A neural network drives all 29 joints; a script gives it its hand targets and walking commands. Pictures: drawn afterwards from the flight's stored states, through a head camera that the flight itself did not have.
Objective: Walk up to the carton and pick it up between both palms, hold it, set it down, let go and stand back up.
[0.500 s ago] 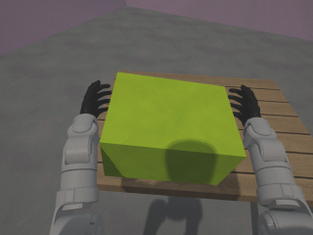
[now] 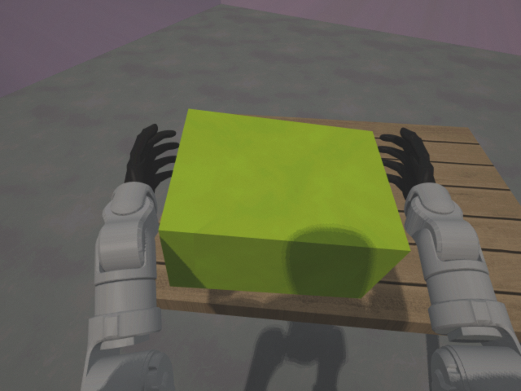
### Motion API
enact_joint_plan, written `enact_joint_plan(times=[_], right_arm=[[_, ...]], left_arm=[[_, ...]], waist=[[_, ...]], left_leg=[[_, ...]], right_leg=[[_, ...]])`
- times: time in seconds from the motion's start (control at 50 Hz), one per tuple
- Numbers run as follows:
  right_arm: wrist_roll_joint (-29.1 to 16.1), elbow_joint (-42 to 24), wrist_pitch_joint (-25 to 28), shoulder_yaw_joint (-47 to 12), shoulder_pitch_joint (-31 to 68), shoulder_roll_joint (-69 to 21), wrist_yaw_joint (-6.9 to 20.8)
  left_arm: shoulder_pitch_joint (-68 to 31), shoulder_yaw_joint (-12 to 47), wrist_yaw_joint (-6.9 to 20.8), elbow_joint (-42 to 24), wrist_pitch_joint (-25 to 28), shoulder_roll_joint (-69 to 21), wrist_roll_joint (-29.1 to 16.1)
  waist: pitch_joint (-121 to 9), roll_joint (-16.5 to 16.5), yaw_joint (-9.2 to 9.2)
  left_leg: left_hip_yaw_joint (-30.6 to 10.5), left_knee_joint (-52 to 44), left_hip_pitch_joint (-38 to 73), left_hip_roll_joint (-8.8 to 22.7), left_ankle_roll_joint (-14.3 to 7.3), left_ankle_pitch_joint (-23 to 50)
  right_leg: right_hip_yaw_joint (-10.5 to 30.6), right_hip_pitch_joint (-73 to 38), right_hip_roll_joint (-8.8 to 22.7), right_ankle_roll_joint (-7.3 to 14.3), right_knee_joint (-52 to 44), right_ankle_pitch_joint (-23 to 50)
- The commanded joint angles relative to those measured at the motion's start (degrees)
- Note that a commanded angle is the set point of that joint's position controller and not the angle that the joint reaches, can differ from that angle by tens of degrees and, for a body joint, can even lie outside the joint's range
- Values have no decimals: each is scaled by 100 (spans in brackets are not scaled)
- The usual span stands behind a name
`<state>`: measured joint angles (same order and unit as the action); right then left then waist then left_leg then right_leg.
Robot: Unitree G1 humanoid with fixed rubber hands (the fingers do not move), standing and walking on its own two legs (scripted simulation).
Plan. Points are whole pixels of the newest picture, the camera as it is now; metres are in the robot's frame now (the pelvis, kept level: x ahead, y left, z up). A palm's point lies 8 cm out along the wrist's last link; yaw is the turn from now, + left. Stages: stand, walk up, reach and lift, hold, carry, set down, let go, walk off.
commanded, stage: hold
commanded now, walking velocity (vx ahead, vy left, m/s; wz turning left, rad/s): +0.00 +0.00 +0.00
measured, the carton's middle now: (276, 205) +0.38 +0.00 +0.11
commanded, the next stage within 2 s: none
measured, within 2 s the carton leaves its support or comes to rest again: neither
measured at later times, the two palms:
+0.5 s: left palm (149, 177) +0.36 +0.18 +0.18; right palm (427, 181) +0.36 -0.21 +0.18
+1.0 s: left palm (140, 181) +0.36 +0.19 +0.18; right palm (422, 182) +0.36 -0.20 +0.18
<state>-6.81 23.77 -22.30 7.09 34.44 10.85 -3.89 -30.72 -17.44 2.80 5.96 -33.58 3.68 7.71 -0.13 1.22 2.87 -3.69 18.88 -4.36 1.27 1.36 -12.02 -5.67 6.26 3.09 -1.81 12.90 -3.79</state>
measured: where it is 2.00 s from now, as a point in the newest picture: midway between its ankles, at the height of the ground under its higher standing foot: outside the picture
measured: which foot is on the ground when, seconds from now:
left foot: down 0.00-1.00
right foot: down 0.00-1.00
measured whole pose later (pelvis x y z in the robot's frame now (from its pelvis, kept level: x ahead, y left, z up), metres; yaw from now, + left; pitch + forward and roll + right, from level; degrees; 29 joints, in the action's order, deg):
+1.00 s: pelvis +0.00 +0.00 +0.00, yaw +0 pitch -4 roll -1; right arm -10.0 20.8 -26.5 6.0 33.8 11.4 -4.3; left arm -28.7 -17.6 4.0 -0.7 -39.7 3.0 9.8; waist -0.2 1.5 3.7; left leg -3.4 19.8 -2.9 1.7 1.6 -13.0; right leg -5.3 4.4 2.6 -1.8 12.5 -3.9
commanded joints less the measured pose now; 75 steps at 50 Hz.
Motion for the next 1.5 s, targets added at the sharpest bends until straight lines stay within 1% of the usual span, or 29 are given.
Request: enact_joint_plan(times=[0.0, 0.02, 0.06, 0.1, 0.18, 0.24, 0.28, 0.36, 0.38, 0.4, 0.46, 0.52, 0.56, 0.68, 0.72, 0.78, 0.82, 0.84, 0.86, 0.92, 1.0, 1.1, 1.12, 1.18, 1.22, 1.32, 1.38, 1.4, 1.48], right_arm=[[-550, -1604, 357, -2146, 3714, -3133, 645], [-532, -1494, 335, -2085, 3703, -3102, 638], [-563, -1356, 313, -2071, 3707, -3106, 649], [-609, -1371, 319, -2045, 3742, -3088, 652], [-720, -1408, 315, -2114, 3889, -3157, 657], [-770, -1464, 306, -2170, 3978, -3177, 678], [-813, -1609, 324, -2248, 4084, -3252, 687], [-890, -1807, 298, -2384, 4142, -3329, 689], [-905, -1815, 283, -2391, 4175, -3317, 685], [-897, -1863, 269, -2398, 4181, -3320, 679], [-904, -1858, 208, -2435, 4134, -3374, 664], [-908, -1809, 146, -2433, 3973, -3388, 624], [-916, -1897, 115, -2433, 3950, -3364, 594], [-957, -2052, 26, -2419, 3681, -3302, 503], [-963, -2012, -26, -2370, 3584, -3219, 499], [-966, -2059, -64, -2371, 3485, -3151, 491], [-990, -2119, -58, -2370, 3490, -3124, 496], [-998, -2137, -72, -2365, 3492, -3095, 506], [-987, -2106, -73, -2330, 3533, -3074, 517], [-979, -2088, -65, -2337, 3651, -3073, 566], [-1055, -2304, 0, -2463, 3866, -3143, 612], [-1035, -2209, 13, -2482, 3947, -3184, 643], [-1035, -2160, 14, -2497, 3903, -3229, 648], [-996, -1973, -18, -2441, 3867, -3241, 637], [-1006, -2025, -1, -2455, 3874, -3283, 624], [-1023, -2231, 7, -2533, 3799, -3345, 525], [-988, -2166, -28, -2506, 3706, -3319, 491], [-964, -2120, -40, -2472, 3736, -3318, 484], [-938, -2095, -77, -2446, 3663, -3275, 471]], left_arm=[[-3239, 2815, 817, -362, 68, -2806, -693], [-3215, 2791, 840, -263, 27, -2824, -673], [-3212, 2755, 860, -278, -10, -2870, -629], [-3193, 2766, 874, -321, -40, -2904, -618], [-3240, 2736, 860, -426, -83, -2892, -564], [-3221, 2674, 848, -423, -117, -2844, -512], [-3283, 2718, 822, -535, -103, -2838, -554], [-3227, 2624, 783, -570, -104, -2748, -535], [-3190, 2578, 786, -488, -113, -2707, -528], [-3179, 2589, 786, -467, -115, -2707, -553], [-3159, 2508, 802, -455, -125, -2669, -545], [-3103, 2448, 842, -493, -142, -2643, -541], [-3071, 2495, 862, -532, -160, -2636, -591], [-3080, 2835, 909, -1043, -235, -2703, -714], [-3018, 2902, 913, -1142, -288, -2721, -717], [-2921, 2983, 924, -1316, -345, -2712, -726], [-2874, 3027, 927, -1364, -382, -2730, -713], [-2820, 2996, 936, -1327, -411, -2704, -687], [-2853, 2986, 938, -1290, -425, -2719, -670], [-2830, 2909, 927, -1181, -450, -2715, -610], [-2931, 2918, 869, -1248, -405, -2743, -635], [-2955, 2744, 829, -995, -367, -2675, -582], [-2934, 2730, 828, -993, -362, -2684, -575], [-2877, 2529, 870, -740, -366, -2593, -499], [-2890, 2509, 894, -777, -343, -2601, -516], [-3018, 2664, 915, -1051, -271, -2583, -644], [-3028, 2724, 931, -1085, -277, -2558, -670], [-3000, 2674, 947, -1003, -295, -2557, -644], [-2942, 2750, 984, -1081, -339, -2619, -669]], waist=[[-2272, -159, 203], [-2164, -189, 232], [-2058, -237, 230], [-2094, -312, 223], [-2097, -355, 157], [-2076, -348, 96], [-2217, -301, 56], [-2326, -169, -69], [-2298, -113, -107], [-2338, -51, -85], [-2273, 70, -112], [-2201, 90, -103], [-2252, 95, -48], [-2294, -216, 150], [-2189, -326, 196], [-2110, -404, 234], [-2107, -469, 240], [-2019, -430, 222], [-1933, -467, 216], [-1899, -406, 148], [-2187, -357, 41], [-2226, -141, -67], [-2238, -150, -72], [-2048, 2, -92], [-2136, 32, -106], [-2372, -58, 11], [-2261, -129, 82], [-2172, -142, 71], [-2116, -203, 132]], left_leg=[[370, -398, -967, -492, 153, 1294], [372, -392, -973, -486, 168, 1307], [370, -407, -969, -464, 186, 1370], [360, -361, -878, -452, 221, 1545], [347, -320, -830, -444, 234, 1695], [375, -351, -890, -469, 194, 1556], [369, -345, -905, -474, 180, 1562], [404, -396, -999, -509, 102, 1383], [417, -421, -1076, -521, 75, 1251], [414, -448, -1105, -527, 56, 1184], [428, -500, -1182, -530, 8, 1063], [450, -508, -1211, -544, -1, 1114], [426, -488, -1192, -537, 13, 1139], [365, -354, -1012, -502, 159, 1613], [342, -326, -949, -474, 211, 1711], [326, -280, -878, -448, 282, 1886], [308, -259, -843, -426, 309, 2001], [313, -271, -862, -424, 297, 1955], [322, -291, -886, -424, 302, 1881], [325, -348, -940, -415, 273, 1711], [337, -310, -876, -421, 258, 1810], [377, -390, -1020, -451, 149, 1446], [387, -390, -1058, -466, 137, 1458], [421, -483, -1207, -493, 59, 1142], [433, -491, -1237, -503, 46, 1176], [418, -397, -1140, -538, 85, 1479], [406, -396, -1175, -538, 105, 1386], [409, -412, -1208, -531, 102, 1332], [388, -426, -1178, -494, 145, 1358]], right_leg=[[220, -2015, -547, 184, 352, 916], [216, -1974, -551, 190, 338, 856], [211, -1979, -564, 195, 315, 831], [213, -1956, -577, 205, 316, 876], [224, -1953, -592, 200, 305, 877], [222, -2000, -570, 187, 284, 800], [223, -2043, -571, 176, 309, 840], [266, -2187, -562, 150, 293, 875], [273, -2197, -556, 143, 286, 815], [279, -2227, -552, 133, 279, 807], [299, -2265, -541, 118, 267, 775], [302, -2327, -529, 106, 260, 843], [310, -2341, -538, 111, 264, 895], [290, -2319, -568, 153, 325, 1180], [288, -2229, -582, 178, 324, 1150], [278, -2190, -600, 189, 338, 1161], [282, -2168, -610, 192, 342, 1174], [277, -2149, -613, 192, 325, 1098], [274, -2083, -604, 197, 307, 984], [268, -2058, -600, 204, 284, 804], [268, -2098, -617, 188, 309, 862], [288, -2161, -594, 177, 295, 772], [302, -2215, -583, 176, 308, 860], [316, -2262, -545, 152, 265, 743], [314, -2362, -539, 139, 286, 853], [307, -2482, -537, 106, 341, 1251], [307, -2420, -523, 103, 329, 1173], [312, -2403, -510, 105, 317, 1103], [283, -2352, -538, 109, 323, 995]])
